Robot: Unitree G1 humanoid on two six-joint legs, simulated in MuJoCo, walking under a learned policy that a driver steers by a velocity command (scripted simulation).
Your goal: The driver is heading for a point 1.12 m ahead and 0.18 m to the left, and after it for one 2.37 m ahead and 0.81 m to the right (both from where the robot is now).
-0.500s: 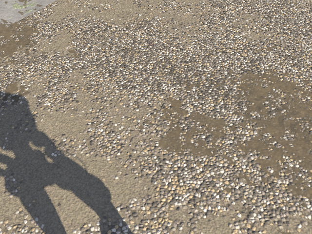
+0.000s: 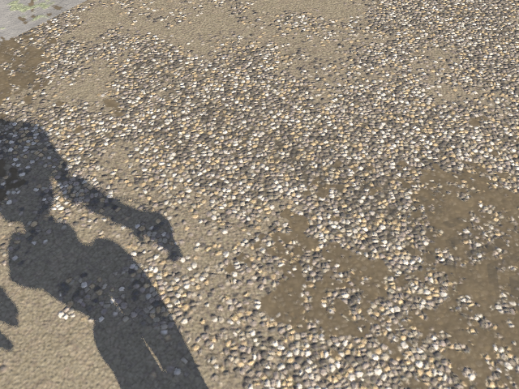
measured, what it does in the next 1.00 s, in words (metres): walks ahead: right foot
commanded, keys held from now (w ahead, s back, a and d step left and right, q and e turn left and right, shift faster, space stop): w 0.56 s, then w+q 0.44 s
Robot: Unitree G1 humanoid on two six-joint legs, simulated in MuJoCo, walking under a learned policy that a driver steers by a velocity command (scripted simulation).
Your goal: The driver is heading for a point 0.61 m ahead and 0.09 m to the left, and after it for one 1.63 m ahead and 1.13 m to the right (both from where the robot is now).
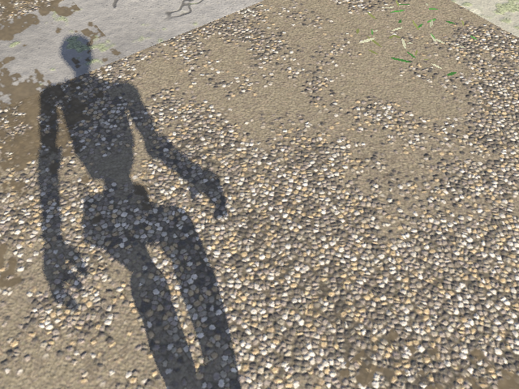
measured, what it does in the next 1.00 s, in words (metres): walks ahead: left foot, then right foot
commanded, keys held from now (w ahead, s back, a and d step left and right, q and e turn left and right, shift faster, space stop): w+q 0.36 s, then w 0.30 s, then w+e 0.34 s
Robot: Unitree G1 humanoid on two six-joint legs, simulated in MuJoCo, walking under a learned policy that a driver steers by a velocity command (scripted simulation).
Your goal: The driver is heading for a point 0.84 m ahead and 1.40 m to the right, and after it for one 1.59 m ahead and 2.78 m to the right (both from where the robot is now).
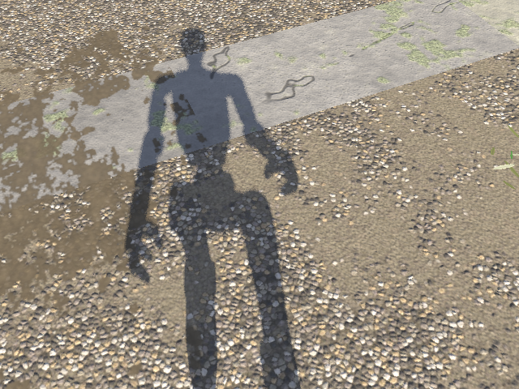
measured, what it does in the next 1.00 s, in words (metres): walks ahead, turning right: left foot, then right foot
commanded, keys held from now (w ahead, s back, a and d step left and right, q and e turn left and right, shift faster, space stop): w+e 1.00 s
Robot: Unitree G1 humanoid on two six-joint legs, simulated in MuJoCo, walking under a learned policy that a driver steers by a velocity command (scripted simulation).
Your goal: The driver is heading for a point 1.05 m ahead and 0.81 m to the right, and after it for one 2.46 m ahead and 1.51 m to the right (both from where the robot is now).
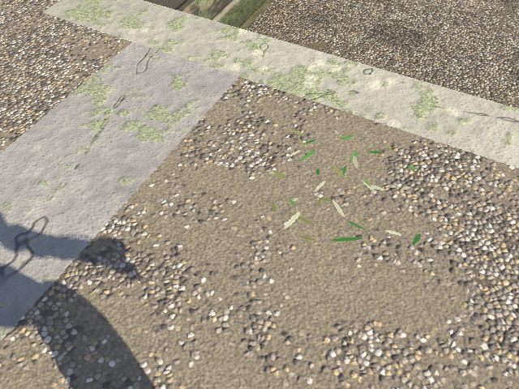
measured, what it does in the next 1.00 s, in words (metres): walks ahead, turning right: left foot, then right foot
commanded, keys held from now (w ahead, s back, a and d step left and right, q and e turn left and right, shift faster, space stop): w+e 1.00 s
